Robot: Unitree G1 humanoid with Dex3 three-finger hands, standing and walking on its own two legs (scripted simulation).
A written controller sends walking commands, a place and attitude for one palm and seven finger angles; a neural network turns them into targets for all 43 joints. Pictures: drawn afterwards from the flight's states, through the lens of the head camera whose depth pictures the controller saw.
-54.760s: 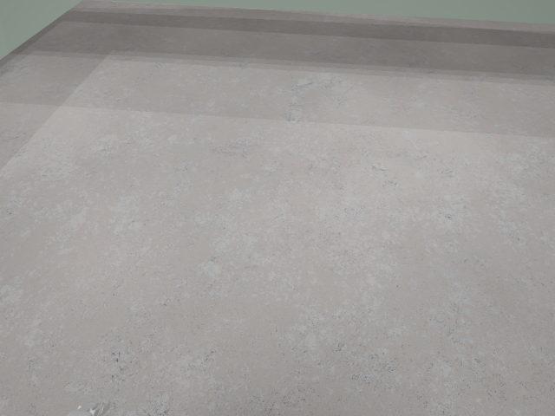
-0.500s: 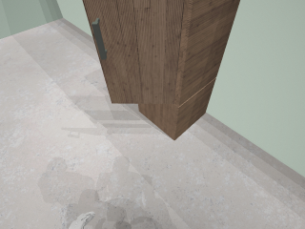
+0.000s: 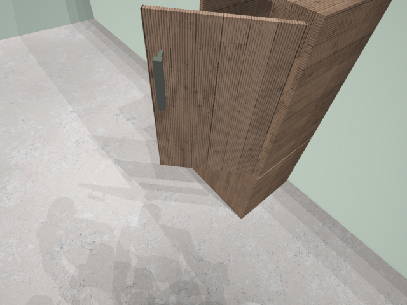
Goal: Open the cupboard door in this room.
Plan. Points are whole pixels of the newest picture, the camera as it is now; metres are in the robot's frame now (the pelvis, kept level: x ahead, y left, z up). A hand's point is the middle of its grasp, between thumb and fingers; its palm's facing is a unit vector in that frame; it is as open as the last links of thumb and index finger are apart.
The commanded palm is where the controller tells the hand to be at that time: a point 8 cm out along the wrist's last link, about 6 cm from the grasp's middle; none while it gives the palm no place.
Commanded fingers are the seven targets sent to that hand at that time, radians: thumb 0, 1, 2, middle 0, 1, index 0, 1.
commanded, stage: come to a stop and stand still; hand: left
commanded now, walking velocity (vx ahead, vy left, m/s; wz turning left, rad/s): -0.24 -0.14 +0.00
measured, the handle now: (161, 81) +0.63 +0.17 +0.08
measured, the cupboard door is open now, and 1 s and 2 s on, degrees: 45 45 45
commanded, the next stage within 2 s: look again from close up in 0.88 s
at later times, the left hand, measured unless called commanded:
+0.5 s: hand out of the picture +0.10 +0.17 -0.18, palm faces +0.06 -0.98 -0.19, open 7.4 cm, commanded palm none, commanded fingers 0.00 0.90 0.90 -0.20 -0.30 -0.20 -0.30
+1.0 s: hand out of the picture +0.04 +0.20 -0.16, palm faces -0.02 -0.97 -0.26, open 7.4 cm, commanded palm none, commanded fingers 0.00 0.90 0.90 -0.20 -0.30 -0.20 -0.30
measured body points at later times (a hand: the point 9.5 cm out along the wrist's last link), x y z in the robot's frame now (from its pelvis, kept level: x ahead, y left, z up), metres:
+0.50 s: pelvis +0.03 -0.01 -0.01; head +0.07 +0.00 +0.44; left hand +0.10 +0.22 -0.16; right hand +0.08 -0.26 -0.15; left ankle +0.02 +0.09 -0.74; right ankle +0.05 -0.14 -0.74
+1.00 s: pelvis +0.02 +0.01 +0.00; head +0.04 -0.02 +0.45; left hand +0.05 +0.25 -0.14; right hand +0.07 -0.22 -0.16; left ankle +0.02 +0.09 -0.74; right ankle +0.03 -0.12 -0.74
